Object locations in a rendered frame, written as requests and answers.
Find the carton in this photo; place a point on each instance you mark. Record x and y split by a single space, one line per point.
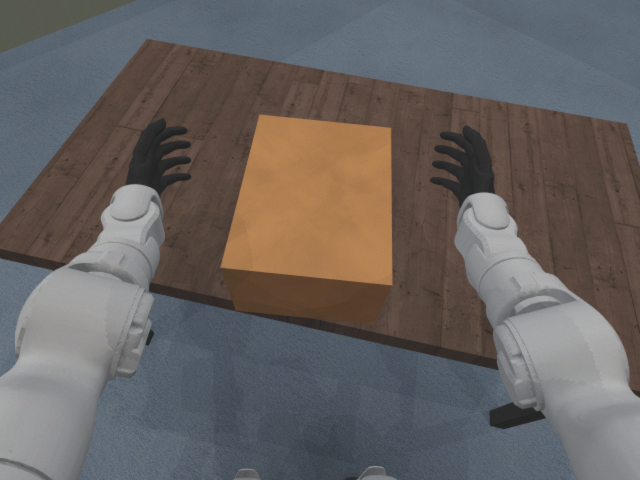
311 234

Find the robot right forearm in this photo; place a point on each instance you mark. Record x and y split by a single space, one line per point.
507 279

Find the left robot hand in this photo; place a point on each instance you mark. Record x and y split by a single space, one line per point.
146 167

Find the robot left forearm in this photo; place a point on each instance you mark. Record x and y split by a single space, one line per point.
126 250

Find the right robot hand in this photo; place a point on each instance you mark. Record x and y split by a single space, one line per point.
476 176

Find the table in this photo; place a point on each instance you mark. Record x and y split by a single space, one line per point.
571 183

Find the right robot upper arm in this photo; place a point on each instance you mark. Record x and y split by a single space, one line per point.
562 361

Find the left robot upper arm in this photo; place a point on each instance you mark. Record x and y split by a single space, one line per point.
85 329

